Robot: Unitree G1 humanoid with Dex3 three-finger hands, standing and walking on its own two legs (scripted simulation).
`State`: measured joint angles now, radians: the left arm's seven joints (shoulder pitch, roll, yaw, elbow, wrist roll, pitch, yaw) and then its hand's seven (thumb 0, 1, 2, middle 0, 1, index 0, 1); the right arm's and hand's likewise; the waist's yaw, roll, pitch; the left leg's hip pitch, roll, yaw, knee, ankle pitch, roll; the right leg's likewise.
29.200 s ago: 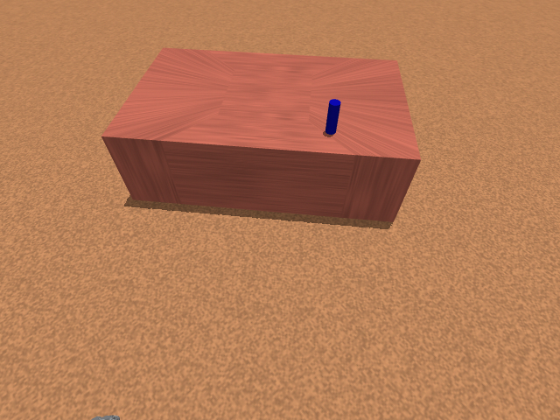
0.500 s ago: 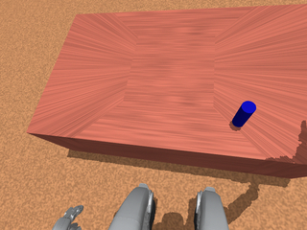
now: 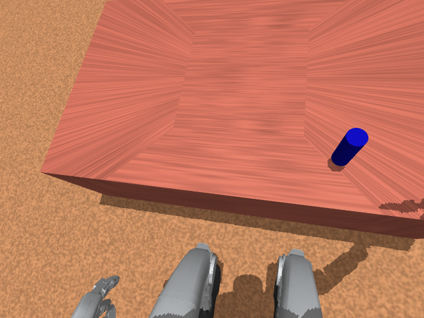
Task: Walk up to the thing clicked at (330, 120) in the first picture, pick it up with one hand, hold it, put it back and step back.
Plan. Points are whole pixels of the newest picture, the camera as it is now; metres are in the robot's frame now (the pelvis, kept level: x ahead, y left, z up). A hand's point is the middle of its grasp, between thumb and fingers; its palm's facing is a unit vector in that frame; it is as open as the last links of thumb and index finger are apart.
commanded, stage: home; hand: right
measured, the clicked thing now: (347, 148) +0.48 -0.23 -0.20
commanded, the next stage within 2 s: go down in 0.32 s
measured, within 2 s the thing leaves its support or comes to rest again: neither
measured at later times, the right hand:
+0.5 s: hand out of the picture +0.27 -0.28 +0.02, palm faces +0.12 +0.99 -0.12, open 8.4 cm
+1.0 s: hand out of the picture +0.28 -0.29 +0.03, palm faces +0.21 +0.97 -0.14, open 14.8 cm
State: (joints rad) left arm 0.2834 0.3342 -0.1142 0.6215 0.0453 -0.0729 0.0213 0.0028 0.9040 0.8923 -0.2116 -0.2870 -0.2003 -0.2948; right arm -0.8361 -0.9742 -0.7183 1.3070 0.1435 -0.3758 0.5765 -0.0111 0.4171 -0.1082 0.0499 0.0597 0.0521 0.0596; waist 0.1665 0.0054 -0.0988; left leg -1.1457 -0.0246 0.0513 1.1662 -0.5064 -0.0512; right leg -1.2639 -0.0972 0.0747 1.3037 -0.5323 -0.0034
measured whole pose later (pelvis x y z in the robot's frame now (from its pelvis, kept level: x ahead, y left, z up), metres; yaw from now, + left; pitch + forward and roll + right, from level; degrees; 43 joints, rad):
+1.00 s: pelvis +0.02 +0.04 +0.05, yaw -5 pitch +13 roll +2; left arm 0.25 0.28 -0.01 0.63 -0.01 -0.15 0.13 0.01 0.91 0.85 -0.22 -0.29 -0.22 -0.28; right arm -0.10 -0.50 -0.40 0.57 0.15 0.12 0.33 0.00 0.02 -0.18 0.08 0.06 0.07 0.06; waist 0.05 -0.02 -0.09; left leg -0.72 0.01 0.06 0.99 -0.50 -0.01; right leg -0.80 -0.06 0.07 1.03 -0.46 0.05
